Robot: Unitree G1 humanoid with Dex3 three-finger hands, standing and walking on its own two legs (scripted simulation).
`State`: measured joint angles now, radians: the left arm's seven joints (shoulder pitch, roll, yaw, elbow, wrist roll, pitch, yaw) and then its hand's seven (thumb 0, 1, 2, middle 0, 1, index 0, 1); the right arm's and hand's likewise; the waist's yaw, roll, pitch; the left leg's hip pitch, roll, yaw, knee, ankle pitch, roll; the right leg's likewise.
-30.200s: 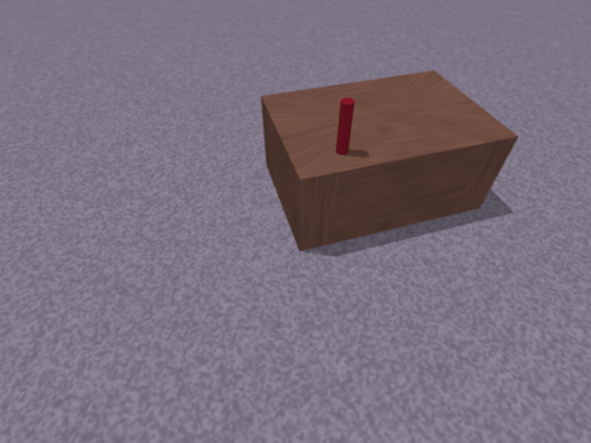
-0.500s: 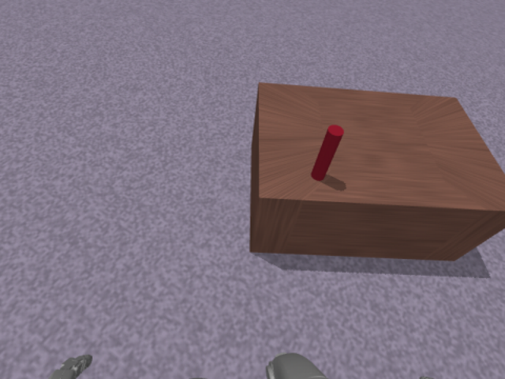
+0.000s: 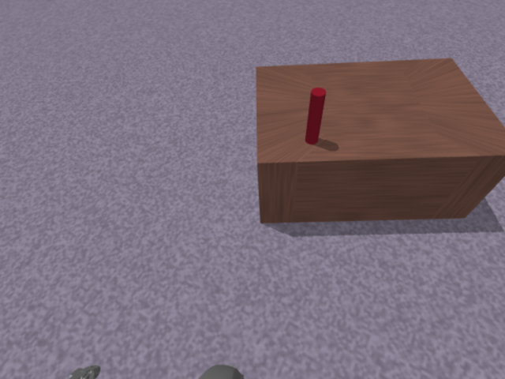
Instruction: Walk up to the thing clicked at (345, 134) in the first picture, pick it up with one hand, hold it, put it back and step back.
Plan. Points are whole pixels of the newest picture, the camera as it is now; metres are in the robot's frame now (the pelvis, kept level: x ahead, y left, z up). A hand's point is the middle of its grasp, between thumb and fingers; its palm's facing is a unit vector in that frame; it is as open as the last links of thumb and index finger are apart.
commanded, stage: step back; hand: right
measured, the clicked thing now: (314, 117) +0.95 -0.17 -0.24
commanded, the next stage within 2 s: stand in 1.60 s
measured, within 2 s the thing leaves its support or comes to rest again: neither
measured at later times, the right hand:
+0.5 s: hand out of the picture -0.02 -0.29 -0.14, palm faces -0.03 +0.91 -0.41, open 7.4 cm
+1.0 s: hand out of the picture -0.14 -0.28 -0.14, palm faces -0.06 +0.93 -0.37, open 7.4 cm
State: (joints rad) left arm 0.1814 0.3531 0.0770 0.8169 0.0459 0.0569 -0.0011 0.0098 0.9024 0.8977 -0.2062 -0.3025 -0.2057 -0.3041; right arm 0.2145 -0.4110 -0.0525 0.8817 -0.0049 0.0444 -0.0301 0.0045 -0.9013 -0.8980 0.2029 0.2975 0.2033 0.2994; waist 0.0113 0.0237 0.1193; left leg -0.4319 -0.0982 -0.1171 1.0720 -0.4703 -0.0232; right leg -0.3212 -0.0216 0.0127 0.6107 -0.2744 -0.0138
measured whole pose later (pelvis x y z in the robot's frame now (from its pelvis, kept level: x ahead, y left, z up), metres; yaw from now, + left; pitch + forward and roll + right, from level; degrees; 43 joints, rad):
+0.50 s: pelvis -0.17 -0.03 -0.01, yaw -1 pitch -3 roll -2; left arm 0.20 0.37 0.06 0.92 0.03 0.03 0.00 0.01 0.91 0.90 -0.20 -0.30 -0.20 -0.30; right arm 0.07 -0.40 -0.05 0.82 -0.03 0.04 0.00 0.00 -0.90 -0.90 0.21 0.30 0.21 0.30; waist 0.02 0.03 0.15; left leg -0.44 0.08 0.00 0.69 -0.21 0.01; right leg -0.19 0.04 0.03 0.64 -0.41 -0.01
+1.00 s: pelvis -0.20 -0.03 +0.00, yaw +3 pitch -3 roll +1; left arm 0.23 0.41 0.06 0.97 0.03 0.01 -0.02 0.01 0.91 0.90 -0.20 -0.30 -0.20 -0.30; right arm 0.26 -0.34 -0.06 0.97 -0.04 -0.03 0.02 0.01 -0.90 -0.90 0.21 0.30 0.21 0.30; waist 0.00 -0.04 0.06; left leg -0.20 -0.02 -0.01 0.53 -0.29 0.02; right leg -0.37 -0.03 0.01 0.89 -0.46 -0.03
